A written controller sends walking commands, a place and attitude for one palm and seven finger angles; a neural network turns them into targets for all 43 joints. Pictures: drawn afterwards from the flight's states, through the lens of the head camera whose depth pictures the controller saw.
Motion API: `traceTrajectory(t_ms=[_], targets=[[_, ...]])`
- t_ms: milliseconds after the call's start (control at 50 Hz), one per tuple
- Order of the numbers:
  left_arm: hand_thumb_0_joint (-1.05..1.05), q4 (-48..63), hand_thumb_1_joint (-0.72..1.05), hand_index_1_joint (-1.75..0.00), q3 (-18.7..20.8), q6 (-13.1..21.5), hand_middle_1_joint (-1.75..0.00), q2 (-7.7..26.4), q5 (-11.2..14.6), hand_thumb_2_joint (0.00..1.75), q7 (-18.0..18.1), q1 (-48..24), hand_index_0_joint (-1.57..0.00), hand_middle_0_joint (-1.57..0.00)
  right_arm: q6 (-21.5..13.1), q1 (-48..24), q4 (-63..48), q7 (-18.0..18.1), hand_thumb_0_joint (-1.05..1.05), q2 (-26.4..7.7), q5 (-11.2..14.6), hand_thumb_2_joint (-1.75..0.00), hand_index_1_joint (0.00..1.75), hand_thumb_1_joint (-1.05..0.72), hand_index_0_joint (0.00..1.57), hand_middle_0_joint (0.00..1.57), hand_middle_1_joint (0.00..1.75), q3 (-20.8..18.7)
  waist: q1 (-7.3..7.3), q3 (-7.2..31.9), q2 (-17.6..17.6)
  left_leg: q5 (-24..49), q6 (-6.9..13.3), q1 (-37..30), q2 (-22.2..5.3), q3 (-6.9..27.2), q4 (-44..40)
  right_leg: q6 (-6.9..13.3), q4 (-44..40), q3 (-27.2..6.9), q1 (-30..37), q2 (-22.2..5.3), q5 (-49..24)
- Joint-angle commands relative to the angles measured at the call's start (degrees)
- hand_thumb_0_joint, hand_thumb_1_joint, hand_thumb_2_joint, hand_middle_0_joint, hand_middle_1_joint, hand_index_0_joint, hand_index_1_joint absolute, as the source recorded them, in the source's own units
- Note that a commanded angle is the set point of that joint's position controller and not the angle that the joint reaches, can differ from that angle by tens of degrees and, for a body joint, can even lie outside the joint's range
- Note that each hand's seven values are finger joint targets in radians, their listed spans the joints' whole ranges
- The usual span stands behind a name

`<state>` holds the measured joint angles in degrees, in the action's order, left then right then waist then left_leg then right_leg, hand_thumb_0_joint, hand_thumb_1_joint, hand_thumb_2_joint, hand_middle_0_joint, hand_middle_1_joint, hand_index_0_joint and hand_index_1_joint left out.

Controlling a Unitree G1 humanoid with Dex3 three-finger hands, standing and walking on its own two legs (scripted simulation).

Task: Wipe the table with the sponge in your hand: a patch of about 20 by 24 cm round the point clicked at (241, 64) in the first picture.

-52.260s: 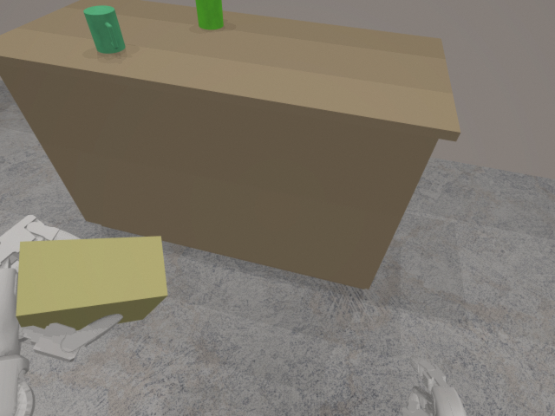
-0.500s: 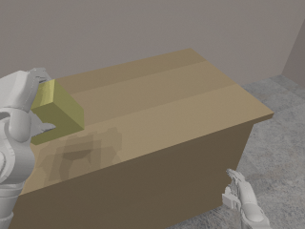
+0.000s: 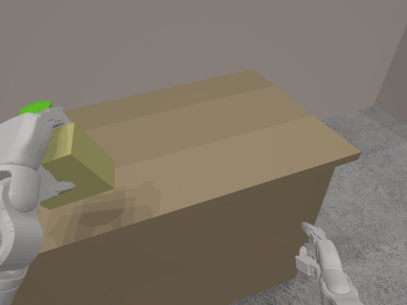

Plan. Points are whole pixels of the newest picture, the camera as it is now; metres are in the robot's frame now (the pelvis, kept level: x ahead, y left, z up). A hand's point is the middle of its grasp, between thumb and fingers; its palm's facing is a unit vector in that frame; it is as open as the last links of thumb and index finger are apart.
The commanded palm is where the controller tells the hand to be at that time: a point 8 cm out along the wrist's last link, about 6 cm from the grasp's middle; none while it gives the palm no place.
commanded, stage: bring the sponge back beside the body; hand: left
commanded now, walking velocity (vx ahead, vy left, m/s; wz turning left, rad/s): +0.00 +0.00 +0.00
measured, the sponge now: (69, 174) +0.24 +0.30 +0.19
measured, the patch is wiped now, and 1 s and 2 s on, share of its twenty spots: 1.00 1.00 1.00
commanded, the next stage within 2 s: step back with the hand held close in 0.96 s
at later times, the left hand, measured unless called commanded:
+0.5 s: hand (47, 167) +0.20 +0.28 +0.24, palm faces +0.39 -0.14 -0.91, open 10.2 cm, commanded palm +0.14 +0.28 +0.31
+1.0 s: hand (42, 163) +0.20 +0.29 +0.25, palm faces +0.44 -0.16 -0.89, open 10.2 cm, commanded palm +0.14 +0.28 +0.31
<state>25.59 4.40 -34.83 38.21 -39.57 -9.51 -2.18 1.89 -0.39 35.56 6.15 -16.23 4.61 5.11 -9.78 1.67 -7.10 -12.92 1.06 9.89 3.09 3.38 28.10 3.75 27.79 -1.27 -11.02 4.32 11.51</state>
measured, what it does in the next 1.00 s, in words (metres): stands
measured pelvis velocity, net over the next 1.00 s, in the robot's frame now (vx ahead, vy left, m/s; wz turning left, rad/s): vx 0.00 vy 0.01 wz -0.02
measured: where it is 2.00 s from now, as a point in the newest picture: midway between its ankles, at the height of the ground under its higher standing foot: outside the picture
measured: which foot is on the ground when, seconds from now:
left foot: down 0.00-1.00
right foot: down 0.00-1.00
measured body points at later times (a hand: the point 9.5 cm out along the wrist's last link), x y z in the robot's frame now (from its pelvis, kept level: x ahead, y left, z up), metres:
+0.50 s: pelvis +0.00 +0.00 +0.00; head -0.05 -0.05 +0.44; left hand +0.18 +0.29 +0.29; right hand +0.27 -0.18 -0.05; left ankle +0.03 +0.11 -0.74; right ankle +0.04 -0.08 -0.74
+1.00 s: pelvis +0.00 +0.01 +0.00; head -0.05 -0.04 +0.44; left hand +0.18 +0.29 +0.29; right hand +0.27 -0.17 -0.04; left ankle +0.03 +0.11 -0.74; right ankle +0.04 -0.08 -0.74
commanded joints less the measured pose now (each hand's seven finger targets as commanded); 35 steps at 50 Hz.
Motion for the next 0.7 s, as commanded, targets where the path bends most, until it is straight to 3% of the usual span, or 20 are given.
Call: traceTrajectory(t_ms=[0,20,100,120,180,220,240,280,300,320,340,400,420,500,520,600,620,640,660,680], targets=[[0.00,9.9,0.10,-1.60,11.8,2.0,-1.60,17.8,-3.3,1.30,3.7,-17.1,-1.20,-1.20,-3.5,-15.6,-10.8,0.1,0.00,-4.0,-0.5,-0.90,0.30,-0.90,0.20,0.20,0.30,-2.0,0.24,8.7,3.4,4.6,0.2,0.1,-1.6,2.8,-3.8,0.8,-7.1,-8.5,2.6,-4.4,3.1],[0.00,10.0,0.10,-1.60,12.4,1.6,-1.60,18.2,-3.6,1.30,3.8,-17.1,-1.20,-1.20,-3.9,-16.9,-11.3,0.0,0.00,-4.0,0.0,-0.90,0.30,-0.90,0.20,0.20,0.30,-1.8,0.16,8.5,1.6,3.9,0.2,-0.2,-1.5,3.1,-4.0,1.4,-7.7,-10.7,1.9,-3.8,4.5],[0.00,8.1,0.10,-1.60,11.4,2.0,-1.60,16.1,-2.4,1.30,3.7,-14.5,-1.20,-1.20,-2.9,-15.8,-11.0,-0.2,0.00,-3.9,-0.2,-0.90,0.30,-0.90,0.20,0.20,0.30,-1.9,0.08,7.7,3.6,3.7,0.1,0.6,-1.7,2.6,-4.1,0.6,-7.3,-8.1,2.4,-4.3,3.4],[0.00,8.5,0.10,-1.60,11.1,1.6,-1.60,15.5,-2.4,1.30,3.7,-14.2,-1.20,-1.20,-3.3,-17.0,-11.4,-0.4,0.00,-3.7,0.4,-0.90,0.30,-0.90,0.20,0.20,0.30,-1.6,0.28,7.6,1.2,2.8,0.0,0.1,-1.6,2.6,-4.6,0.9,-7.9,-9.6,1.5,-3.7,5.0],[0.00,8.1,0.10,-1.60,10.6,1.9,-1.60,13.9,-1.0,1.30,3.5,-10.7,-1.20,-1.20,-2.9,-15.8,-11.6,-0.4,0.00,-3.7,-0.1,-0.90,0.30,-0.90,0.20,0.20,0.30,-1.7,0.15,7.2,4.3,2.7,0.1,1.2,-1.9,2.4,-4.1,0.3,-7.4,-7.4,2.3,-4.5,3.8],[0.00,11.1,0.10,-1.60,11.0,1.8,-1.60,14.0,-1.3,1.30,3.6,-10.1,-1.20,-1.20,-3.4,-17.3,-12.1,-0.6,0.00,-3.5,0.3,-0.90,0.30,-0.90,0.20,0.20,0.30,-1.6,0.33,8.0,1.7,2.8,0.1,0.4,-1.6,2.4,-4.0,0.7,-7.7,-9.8,2.0,-3.9,4.8],[0.00,12.4,0.10,-1.60,11.0,2.1,-1.60,13.7,-0.8,1.30,3.8,-10.2,-1.20,-1.20,-3.2,-16.5,-12.8,-0.5,0.00,-3.5,0.0,-0.90,0.30,-0.90,0.20,0.20,0.30,-1.7,-0.06,9.5,3.1,3.2,0.2,0.8,-1.7,2.4,-3.6,0.4,-7.0,-8.1,3.5,-4.5,3.9],[0.00,12.3,0.10,-1.60,11.5,2.3,-1.60,14.1,-0.6,1.30,4.0,-8.1,-1.20,-1.20,-3.1,-16.1,-12.3,-0.4,0.00,-3.7,-0.4,-0.90,0.30,-0.90,0.20,0.20,0.30,-1.8,0.08,8.2,4.9,3.7,0.3,1.0,-1.6,2.2,-3.1,0.1,-7.3,-8.0,3.0,-4.6,3.7],[0.00,14.4,0.10,-1.60,12.2,2.5,-1.60,15.2,-0.9,1.30,4.1,-9.0,-1.20,-1.20,-3.1,-16.1,-12.1,-0.4,0.00,-3.7,-0.4,-0.90,0.30,-0.90,0.20,0.20,0.30,-1.9,0.06,8.6,4.0,4.0,0.4,0.4,-1.6,2.1,-3.1,0.2,-7.2,-8.4,2.7,-4.6,3.5],[0.00,16.6,0.10,-1.60,12.6,2.2,-1.60,15.8,-1.6,1.30,4.5,-10.4,-1.20,-1.20,-3.8,-17.4,-12.4,-0.4,0.00,-3.6,-0.1,-0.90,0.30,-0.90,0.20,0.20,0.30,-1.8,0.24,9.2,0.0,3.6,0.2,-0.5,-1.6,2.4,-3.6,0.9,-7.2,-10.2,2.3,-3.8,4.4],[0.00,17.7,0.10,-1.60,12.2,2.5,-1.60,15.4,-1.1,1.30,4.9,-11.6,-1.20,-1.20,-3.8,-16.6,-12.8,-0.2,0.00,-3.5,-0.4,-0.90,0.30,-0.90,0.20,0.20,0.30,-1.9,-0.14,9.8,0.3,3.8,0.3,0.1,-1.5,2.5,-3.4,0.8,-6.7,-8.8,3.4,-4.3,3.7],[0.00,16.7,0.10,-1.60,12.6,2.8,-1.60,15.8,-1.5,1.30,5.5,-10.2,-1.20,-1.20,-3.7,-16.0,-11.7,-0.2,0.00,-3.5,-0.7,-0.90,0.30,-0.90,0.20,0.20,0.30,-2.1,-0.03,8.0,1.8,3.6,0.1,-0.2,-1.6,2.5,-3.6,0.7,-7.2,-8.9,2.2,-4.2,4.5],[0.00,17.3,0.10,-1.60,12.9,2.4,-1.60,16.0,-1.9,1.30,5.7,-10.7,-1.20,-1.20,-4.1,-17.0,-12.1,-0.2,0.00,-3.5,-0.2,-0.90,0.30,-0.90,0.20,0.20,0.30,-2.0,0.11,7.8,-0.3,2.6,0.1,-0.7,-1.6,2.7,-4.1,1.1,-7.6,-10.4,1.5,-3.4,6.0],[0.00,14.3,0.10,-1.60,11.9,2.7,-1.60,13.9,-0.9,1.30,5.9,-8.2,-1.20,-1.20,-3.6,-15.7,-11.5,-0.1,0.00,-3.4,-0.5,-0.90,0.30,-0.90,0.20,0.20,0.30,-2.2,0.07,5.8,3.8,1.7,0.0,0.3,-1.8,2.3,-3.9,0.4,-7.9,-8.8,1.1,-4.2,6.4],[0.00,14.3,0.10,-1.60,11.8,2.3,-1.60,13.2,-1.1,1.30,5.8,-7.3,-1.20,-1.20,-4.0,-16.8,-11.8,-0.3,0.00,-3.3,0.1,-0.90,0.30,-0.90,0.20,0.20,0.30,-2.1,0.27,5.6,1.9,1.0,-0.1,-0.1,-1.7,2.6,-4.2,0.9,-8.3,-10.4,0.4,-3.4,7.2],[0.00,13.8,0.10,-1.60,10.7,2.6,-1.60,11.6,0.4,1.30,5.6,-6.1,-1.20,-1.20,-3.1,-15.9,-11.7,-0.3,0.00,-3.4,-0.2,-0.90,0.30,-0.90,0.20,0.20,0.30,-1.9,0.41,4.7,4.7,0.3,0.1,0.5,-1.9,2.3,-4.4,-0.1,-8.1,-7.7,0.5,-4.0,6.5],[0.00,14.1,0.10,-1.60,10.5,2.2,-1.60,11.4,-0.1,1.30,5.7,-6.8,-1.20,-1.20,-3.7,-16.9,-12.1,-0.4,0.00,-3.2,0.4,-0.90,0.30,-0.90,0.20,0.20,0.30,-1.7,0.76,4.6,2.4,-1.3,0.0,0.1,-1.8,2.5,-5.3,0.3,-8.4,-8.9,0.0,-3.1,8.3],[0.00,16.4,0.10,-1.60,10.4,2.6,-1.60,11.3,0.2,1.30,5.9,-8.2,-1.20,-1.20,-3.8,-16.5,-12.7,-0.3,0.00,-3.2,0.1,-0.90,0.30,-0.90,0.20,0.20,0.30,-1.7,0.21,6.5,1.4,-0.8,0.2,0.4,-1.9,2.7,-5.1,0.3,-7.5,-7.5,1.5,-3.6,6.3],[0.00,15.4,0.10,-1.60,11.4,2.7,-1.60,12.3,0.0,1.30,6.2,-6.9,-1.20,-1.20,-3.9,-15.8,-12.1,-0.3,0.00,-3.2,-0.2,-0.90,0.30,-0.90,0.20,0.20,0.30,-1.9,0.14,6.8,3.2,0.5,0.2,0.5,-1.9,2.6,-4.8,0.3,-7.1,-7.6,1.9,-3.6,5.3],[0.00,15.3,0.10,-1.60,10.8,2.6,-1.60,11.7,0.1,1.30,6.2,-6.3,-1.20,-1.20,-3.6,-16.1,-12.0,-0.3,0.00,-3.4,-0.4,-0.90,0.30,-0.90,0.20,0.20,0.30,-1.8,0.15,6.4,2.6,1.1,0.2,0.3,-1.8,2.4,-4.9,0.3,-7.3,-7.1,2.2,-3.7,4.5]])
